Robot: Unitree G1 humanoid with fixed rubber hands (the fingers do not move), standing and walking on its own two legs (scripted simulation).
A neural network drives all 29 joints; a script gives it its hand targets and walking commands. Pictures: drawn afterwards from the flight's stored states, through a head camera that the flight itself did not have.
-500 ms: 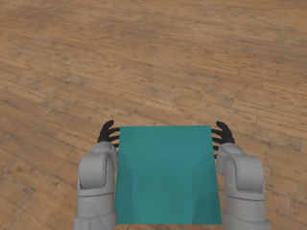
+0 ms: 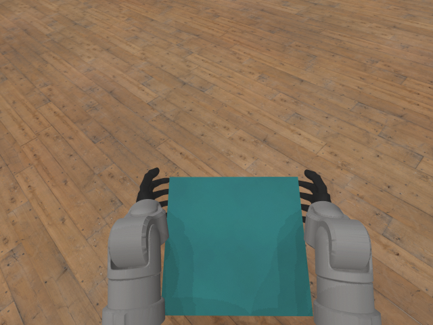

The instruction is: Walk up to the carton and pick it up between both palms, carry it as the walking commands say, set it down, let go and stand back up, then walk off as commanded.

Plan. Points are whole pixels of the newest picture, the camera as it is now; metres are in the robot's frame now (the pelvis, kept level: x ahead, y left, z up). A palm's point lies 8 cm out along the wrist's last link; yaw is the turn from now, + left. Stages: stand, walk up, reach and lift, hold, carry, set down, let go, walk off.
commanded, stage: carry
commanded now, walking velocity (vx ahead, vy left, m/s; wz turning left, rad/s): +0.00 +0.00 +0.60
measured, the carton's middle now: (231, 245) +0.28 +0.00 -0.03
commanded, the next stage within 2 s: none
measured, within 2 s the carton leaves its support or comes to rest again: neither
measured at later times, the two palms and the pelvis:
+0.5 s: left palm (21, 321) +0.15 +0.29 +0.08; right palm (211, 237) +0.26 +0.03 +0.07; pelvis -0.07 +0.04 +0.00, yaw +20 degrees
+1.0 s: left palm out of the picture +0.00 +0.34 +0.08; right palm (143, 290) +0.18 +0.12 +0.09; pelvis -0.14 +0.04 -0.01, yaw +40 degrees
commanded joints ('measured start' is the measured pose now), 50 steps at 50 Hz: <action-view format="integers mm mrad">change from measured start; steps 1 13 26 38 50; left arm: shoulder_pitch -397 -394 -482 -418 -494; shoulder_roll -1033 -999 -1025 -985 -994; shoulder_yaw -615 -610 -679 -583 -645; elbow -8 5 -40 -15 -18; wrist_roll -400 -357 -469 -365 -406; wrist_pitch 17 32 40 38 44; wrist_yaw -441 -425 -451 -439 -446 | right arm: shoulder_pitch -582 -491 -477 -577 -500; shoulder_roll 1026 1032 1048 1037 1082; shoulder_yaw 730 695 660 742 655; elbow -85 79 -43 -20 108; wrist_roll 479 497 418 518 481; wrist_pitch -2 29 -32 23 7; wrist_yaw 377 405 348 385 381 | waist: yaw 7 0 -25 -7 -25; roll -266 -179 74 -257 228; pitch -330 -325 -413 -248 -430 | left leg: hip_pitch -112 343 431 -78 648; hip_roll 91 94 285 98 417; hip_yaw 54 108 -234 93 -283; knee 404 -289 -266 422 -143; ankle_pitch -252 142 421 -129 1199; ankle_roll -46 -29 174 -84 195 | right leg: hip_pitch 300 135 -165 206 -319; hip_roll -442 -308 -49 -332 -141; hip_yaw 304 -109 53 32 -5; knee -241 110 318 -226 527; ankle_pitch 347 347 -202 273 -423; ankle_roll -171 55 105 -70 156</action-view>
